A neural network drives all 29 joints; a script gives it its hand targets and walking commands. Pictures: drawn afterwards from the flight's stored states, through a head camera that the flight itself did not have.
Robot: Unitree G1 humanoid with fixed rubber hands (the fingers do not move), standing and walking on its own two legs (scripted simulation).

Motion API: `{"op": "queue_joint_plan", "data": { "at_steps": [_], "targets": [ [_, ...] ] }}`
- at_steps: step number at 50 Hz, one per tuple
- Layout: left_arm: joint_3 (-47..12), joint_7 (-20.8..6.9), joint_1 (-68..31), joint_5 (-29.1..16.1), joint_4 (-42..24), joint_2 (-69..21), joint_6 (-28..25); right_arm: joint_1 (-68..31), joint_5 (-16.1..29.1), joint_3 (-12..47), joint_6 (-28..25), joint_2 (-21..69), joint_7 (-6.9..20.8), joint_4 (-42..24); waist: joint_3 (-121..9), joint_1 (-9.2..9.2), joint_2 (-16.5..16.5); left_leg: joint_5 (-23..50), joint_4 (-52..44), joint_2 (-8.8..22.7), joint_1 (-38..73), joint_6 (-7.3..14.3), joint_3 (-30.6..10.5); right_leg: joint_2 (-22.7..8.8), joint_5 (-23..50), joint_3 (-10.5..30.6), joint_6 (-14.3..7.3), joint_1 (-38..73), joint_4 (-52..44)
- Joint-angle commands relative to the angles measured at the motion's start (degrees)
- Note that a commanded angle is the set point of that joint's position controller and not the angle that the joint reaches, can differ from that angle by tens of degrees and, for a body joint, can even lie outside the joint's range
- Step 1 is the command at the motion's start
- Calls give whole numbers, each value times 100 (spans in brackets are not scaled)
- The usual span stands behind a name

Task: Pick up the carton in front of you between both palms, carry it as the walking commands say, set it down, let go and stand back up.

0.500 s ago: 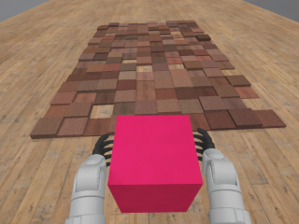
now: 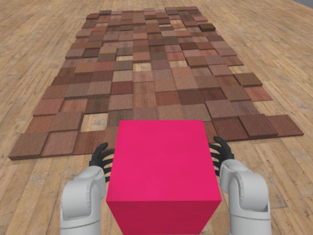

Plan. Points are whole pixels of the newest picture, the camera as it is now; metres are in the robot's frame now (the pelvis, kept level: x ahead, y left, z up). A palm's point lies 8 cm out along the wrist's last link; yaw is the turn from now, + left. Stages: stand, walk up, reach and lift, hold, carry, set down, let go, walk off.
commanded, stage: carry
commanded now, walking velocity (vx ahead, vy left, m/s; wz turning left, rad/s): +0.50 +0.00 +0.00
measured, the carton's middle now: (161, 179) +0.28 +0.00 +0.01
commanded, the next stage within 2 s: none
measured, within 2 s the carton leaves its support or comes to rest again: neither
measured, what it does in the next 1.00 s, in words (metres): walks ahead: right foot, then left foot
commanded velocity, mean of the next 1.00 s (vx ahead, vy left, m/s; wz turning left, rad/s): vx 0.50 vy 0.00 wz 0.00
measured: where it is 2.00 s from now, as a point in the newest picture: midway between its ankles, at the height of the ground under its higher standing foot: (159, 117)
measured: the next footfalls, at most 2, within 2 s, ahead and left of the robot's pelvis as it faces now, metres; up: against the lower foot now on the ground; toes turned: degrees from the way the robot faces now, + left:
right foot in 0.12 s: +0.25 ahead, -0.12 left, +0.00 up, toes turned -12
left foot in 0.60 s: +0.58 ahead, +0.08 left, +0.00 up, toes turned +13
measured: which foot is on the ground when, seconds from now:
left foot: down 0.00-0.14, up 0.16-0.58, down 0.60-1.00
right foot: up 0.00-0.10, down 0.12-0.60, up 0.62-1.00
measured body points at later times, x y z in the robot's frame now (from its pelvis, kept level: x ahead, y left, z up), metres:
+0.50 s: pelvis +0.32 -0.04 +0.00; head +0.33 -0.05 +0.45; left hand +0.59 +0.13 +0.08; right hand +0.61 -0.18 +0.08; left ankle +0.45 +0.10 -0.71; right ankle +0.21 -0.12 -0.75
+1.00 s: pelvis +0.64 -0.01 -0.01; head +0.68 -0.02 +0.44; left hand +1.02 +0.13 +0.15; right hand +1.02 -0.17 +0.15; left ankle +0.54 +0.07 -0.75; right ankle +0.78 -0.13 -0.71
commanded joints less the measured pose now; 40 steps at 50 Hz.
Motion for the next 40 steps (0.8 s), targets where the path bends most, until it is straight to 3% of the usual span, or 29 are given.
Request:
{"op": "queue_joint_plan", "data": {
  "at_steps": [1,4,6,7,8,9,11,12,13,16,19,26,28,29,30,31,32,33,34,35,36,38,40],
  "targets": [
    [-4041,-1360,-3044,-2248,-519,-4909,-88,-2661,2467,4052,86,5125,1426,-397,-702,-10,656,835,-740,1236,784,593,-832,116,714,-327,32,-17,-944],
    [-3943,-1319,-2875,-2116,-475,-4794,-24,-2592,2448,4035,157,4978,1467,-351,-607,58,717,928,-220,1113,343,379,-400,252,1288,-695,-38,1106,-1560],
    [-3848,-1326,-2804,-2065,-394,-4715,15,-2533,2406,4021,204,4877,1475,-299,-933,130,336,1542,1224,750,-354,120,146,435,795,-928,-137,2728,-1678],
    [-3790,-1328,-2684,-2019,-316,-4645,35,-2601,2389,3992,231,4768,1481,-279,-1217,275,-301,911,2541,556,-1137,-65,187,-392,140,261,-265,3674,-1961],
    [-3742,-1333,-2693,-1964,-179,-4563,10,-2720,2415,4020,286,4805,1486,-385,-1593,311,-1814,-680,4316,-132,-2677,-354,84,-1951,-993,3029,-1028,4664,-2942],
    [-3775,-1331,-2698,-2003,-161,-4717,-6,-2801,2452,4048,292,4832,1510,-365,-1392,293,-1746,-1338,5160,-96,-3420,-204,-625,-2195,-452,3785,-1350,4591,-3300],
    [-3909,-1355,-2934,-2104,-361,-5131,-82,-2892,2478,4058,194,5192,1550,-347,-1401,244,-790,-903,5576,437,-3662,59,-997,-1929,726,2795,-1215,4226,-2993],
    [-4002,-1375,-3095,-2171,-501,-5298,-138,-2889,2463,4071,131,5305,1551,-354,-1384,220,-381,-498,5299,596,-3521,82,-1078,-1802,919,2360,-1051,3918,-3041],
    [-4109,-1398,-3284,-2247,-627,-5393,-196,-2917,2444,4109,60,5363,1535,-401,-1370,200,-327,-242,4907,662,-3286,61,-1089,-1646,953,1883,-887,3653,-3160],
    [-4255,-1450,-3349,-2437,-816,-5369,-276,-2701,2307,4150,-97,5524,1436,-395,-1285,213,-675,134,4010,502,-3050,-27,-750,-1351,1043,1029,-775,3464,-3352],
    [-4303,-1501,-3124,-2491,-830,-5149,-272,-2352,2103,4102,-147,5373,1326,-354,-1072,232,-776,530,2965,361,-3212,-85,-446,-1148,1838,555,-806,3750,-3323],
    [-4131,-1502,-2851,-2318,-768,-4730,-125,-2312,2111,4040,26,5022,1326,-488,-355,254,-1011,1409,1220,47,-2516,97,124,-908,3089,-168,-591,3830,-3095],
    [-4119,-1467,-3046,-2303,-821,-4601,-76,-2542,2200,4010,90,4898,1349,-551,-426,211,-1044,1331,1036,-109,-1768,202,333,-883,3819,-396,-468,3765,-2497],
    [-4124,-1445,-3168,-2304,-861,-4517,-43,-2611,2225,3974,120,4833,1358,-527,-655,121,-927,1158,843,-348,-933,206,575,-713,4111,-679,-351,3543,-1736],
    [-4117,-1418,-3284,-2291,-879,-4411,-7,-2650,2237,3921,149,4744,1369,-472,-1058,21,-666,740,878,-355,325,209,513,-491,3681,-765,-243,2914,-730],
    [-4113,-1394,-3469,-2302,-883,-4312,32,-2727,2220,3862,178,4610,1375,-445,-1495,-87,104,-419,530,784,1420,442,-1212,-269,2095,-639,-59,1789,663],
    [-4170,-1365,-3745,-2372,-968,-4366,83,-2906,2272,3846,156,4533,1389,-307,-1840,-77,1615,-923,-157,2160,2628,1316,-3832,529,-346,-285,99,-74,2328],
    [-4157,-1356,-3956,-2399,-904,-4389,83,-3043,2383,3897,161,4624,1380,-361,-1641,-55,1465,-100,-494,2195,2422,1385,-4118,462,-991,439,-22,-674,3147],
    [-4161,-1342,-4175,-2458,-894,-4491,59,-3342,2467,3927,154,4691,1365,-489,-1619,-69,1116,670,-263,2036,2207,1359,-3439,197,-810,646,-183,-853,3463],
    [-4141,-1326,-4362,-2502,-868,-4578,31,-3598,2534,3983,143,4770,1348,-557,-1632,-64,402,1104,-90,1891,1935,1199,-2912,-26,-531,754,-283,-865,3283],
    [-4109,-1306,-4505,-2521,-786,-4652,4,-3890,2609,4035,128,4842,1336,-630,-1551,-56,77,1422,-87,1776,1543,1042,-2426,-163,-264,786,-315,-749,2924],
    [-4074,-1232,-4701,-2464,-640,-4621,-41,-4324,2713,4088,106,4799,1319,-639,-1627,-8,206,1249,-237,1596,1212,882,-1861,-191,34,648,-293,-461,2299],
    [-4013,-1134,-4958,-2375,-469,-4451,-58,-4659,2794,4075,116,4609,1317,-532,-1543,-21,341,1145,-360,1495,1116,950,-1485,-142,146,472,-225,-499,1717]
  ]
}}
